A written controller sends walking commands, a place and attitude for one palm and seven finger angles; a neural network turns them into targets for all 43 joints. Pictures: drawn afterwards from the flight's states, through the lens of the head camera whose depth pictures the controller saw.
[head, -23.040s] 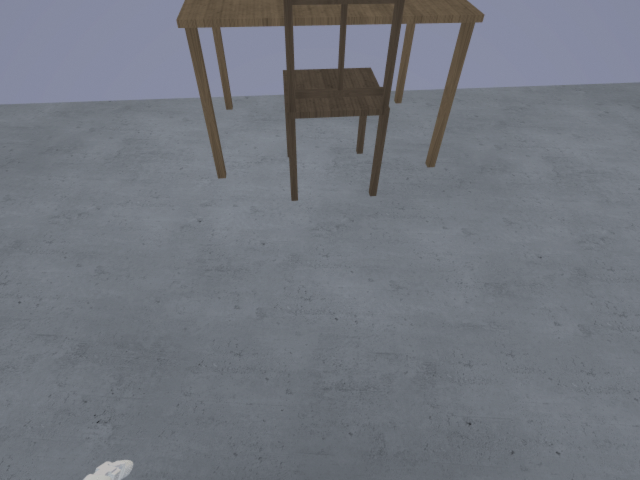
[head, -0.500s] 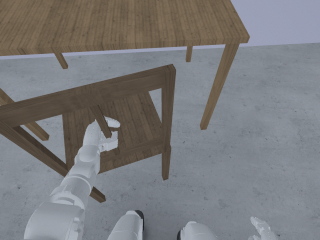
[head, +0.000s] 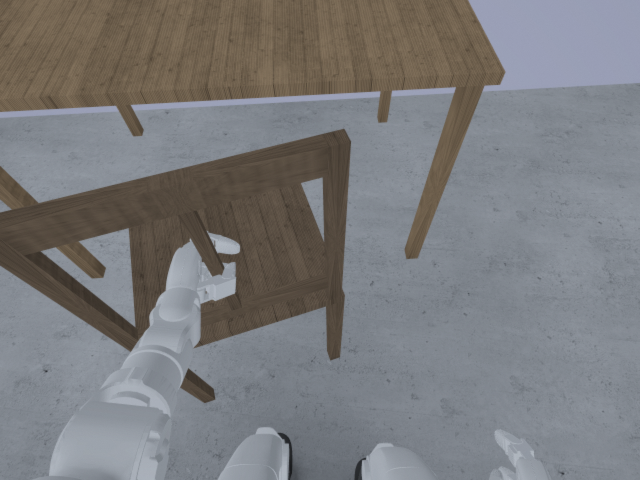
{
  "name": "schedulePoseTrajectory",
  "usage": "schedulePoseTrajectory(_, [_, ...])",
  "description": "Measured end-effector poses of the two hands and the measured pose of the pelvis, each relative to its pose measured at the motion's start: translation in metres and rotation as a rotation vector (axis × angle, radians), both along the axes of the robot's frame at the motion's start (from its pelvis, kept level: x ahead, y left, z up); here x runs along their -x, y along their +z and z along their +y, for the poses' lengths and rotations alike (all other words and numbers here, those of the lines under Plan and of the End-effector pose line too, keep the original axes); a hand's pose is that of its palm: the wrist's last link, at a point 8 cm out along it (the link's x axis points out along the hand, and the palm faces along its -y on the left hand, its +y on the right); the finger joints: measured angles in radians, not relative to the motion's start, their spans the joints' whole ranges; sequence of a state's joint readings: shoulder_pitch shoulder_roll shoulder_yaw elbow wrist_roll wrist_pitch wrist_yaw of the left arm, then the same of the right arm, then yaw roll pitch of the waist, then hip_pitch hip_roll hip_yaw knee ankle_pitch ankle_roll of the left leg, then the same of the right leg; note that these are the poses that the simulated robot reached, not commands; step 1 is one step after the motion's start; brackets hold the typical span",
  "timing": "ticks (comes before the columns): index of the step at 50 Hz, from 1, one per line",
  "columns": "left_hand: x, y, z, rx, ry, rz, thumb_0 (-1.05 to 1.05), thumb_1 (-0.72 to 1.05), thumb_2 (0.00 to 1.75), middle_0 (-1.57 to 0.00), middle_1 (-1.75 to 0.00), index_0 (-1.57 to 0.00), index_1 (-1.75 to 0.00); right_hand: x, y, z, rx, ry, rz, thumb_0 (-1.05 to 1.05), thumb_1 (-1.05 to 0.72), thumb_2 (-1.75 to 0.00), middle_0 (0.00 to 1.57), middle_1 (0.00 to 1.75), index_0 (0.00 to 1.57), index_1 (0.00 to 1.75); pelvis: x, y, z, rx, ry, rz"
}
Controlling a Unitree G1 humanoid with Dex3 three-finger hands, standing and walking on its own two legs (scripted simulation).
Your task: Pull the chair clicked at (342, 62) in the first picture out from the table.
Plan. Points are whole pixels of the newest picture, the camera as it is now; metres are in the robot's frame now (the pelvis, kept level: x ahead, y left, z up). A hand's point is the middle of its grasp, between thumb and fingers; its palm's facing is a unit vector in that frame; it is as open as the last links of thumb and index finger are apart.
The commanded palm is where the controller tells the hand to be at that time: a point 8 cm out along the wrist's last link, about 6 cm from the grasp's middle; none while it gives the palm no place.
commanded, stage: step backward, pulling the chair out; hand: left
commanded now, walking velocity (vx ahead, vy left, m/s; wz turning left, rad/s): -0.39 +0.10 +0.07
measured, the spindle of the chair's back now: (215, 266) +0.41 +0.16 -0.05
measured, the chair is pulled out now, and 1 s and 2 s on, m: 0.18 0.22 0.29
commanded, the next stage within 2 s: none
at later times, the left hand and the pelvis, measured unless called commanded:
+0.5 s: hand (225, 289) +0.36 +0.14 -0.04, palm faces -0.02 -0.98 -0.21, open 5.2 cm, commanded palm +0.36 +0.19 -0.04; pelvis -0.02 +0.01 +0.00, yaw +0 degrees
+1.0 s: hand (222, 300) +0.35 +0.14 -0.04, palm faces +0.03 -0.98 -0.19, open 5.3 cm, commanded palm +0.35 +0.20 -0.04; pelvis -0.03 +0.01 +0.01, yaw +5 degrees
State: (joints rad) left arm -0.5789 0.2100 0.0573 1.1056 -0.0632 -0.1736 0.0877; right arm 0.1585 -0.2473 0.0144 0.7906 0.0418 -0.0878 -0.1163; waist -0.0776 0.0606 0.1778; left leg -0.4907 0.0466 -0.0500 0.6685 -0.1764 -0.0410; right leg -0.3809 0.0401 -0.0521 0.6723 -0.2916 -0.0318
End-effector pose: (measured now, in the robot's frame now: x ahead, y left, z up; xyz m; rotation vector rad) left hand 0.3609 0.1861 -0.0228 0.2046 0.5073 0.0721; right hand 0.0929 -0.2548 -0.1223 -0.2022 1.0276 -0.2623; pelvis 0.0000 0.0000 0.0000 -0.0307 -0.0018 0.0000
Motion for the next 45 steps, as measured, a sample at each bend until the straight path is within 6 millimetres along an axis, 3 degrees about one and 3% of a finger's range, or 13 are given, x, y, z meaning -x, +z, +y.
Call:
schedulePoseTrajectory(7, [0.000, 0.000, 0.000, 0.011, -0.004, 0.008, 0.04, 0.69, 0.78, -0.24, -1.20, -0.50, -1.45, 0.008, 0.007, -0.012, 0.057, 0.021, 0.059, 0.01, -0.91, -0.90, 0.20, 0.30, 0.20, 0.30, 0.003, 0.004, 0.004, -0.010, 0.007, 0.021])
schedulePoseTrajectory(20, [0.011, 0.001, 0.001, -0.001, -0.011, -0.005, 0.04, 0.69, 0.77, -0.24, -1.20, -0.50, -1.45, 0.019, 0.010, -0.008, 0.038, -0.012, 0.009, 0.01, -0.91, -0.90, 0.20, 0.30, 0.20, 0.30, 0.022, 0.002, 0.004, 0.006, 0.007, 0.012])
schedulePoseTrajectory(28, [0.016, 0.001, 0.005, 0.013, -0.048, 0.001, 0.04, 0.71, 0.76, -0.21, -1.21, -0.50, -1.45, 0.028, 0.013, 0.006, 0.052, -0.004, 0.036, 0.01, -0.91, -0.90, 0.20, 0.30, 0.20, 0.30, 0.020, 0.004, 0.018, -0.003, -0.009, 0.001])
schedulePoseTrajectory(35, [0.024, 0.003, 0.005, 0.023, -0.013, 0.021, 0.04, 0.72, 0.76, -0.20, -1.19, -0.50, -1.45, 0.025, 0.008, 0.020, -0.015, 0.045, 0.024, 0.01, -0.91, -0.90, 0.20, 0.30, 0.20, 0.30, 0.027, 0.008, 0.008, 0.006, -0.017, -0.010])
schedulePoseTrajectory(40, [0.031, 0.003, 0.003, 0.016, 0.022, 0.023, 0.05, 0.71, 0.77, -0.22, -1.17, -0.50, -1.45, 0.025, 0.002, 0.011, -0.042, 0.033, 0.004, 0.01, -0.91, -0.90, 0.20, 0.30, 0.21, 0.30, 0.031, 0.005, -0.005, 0.003, -0.002, -0.016])
schedulePoseTrajectory(45, [0.035, 0.004, 0.002, 0.019, 0.045, 0.028, 0.06, 0.70, 0.79, -0.23, -1.16, -0.50, -1.45, 0.026, 0.005, -0.007, 0.003, 0.034, 0.035, 0.01, -0.91, -0.90, 0.20, 0.30, 0.20, 0.30, 0.029, 0.009, -0.004, -0.039, 0.028, 0.005])
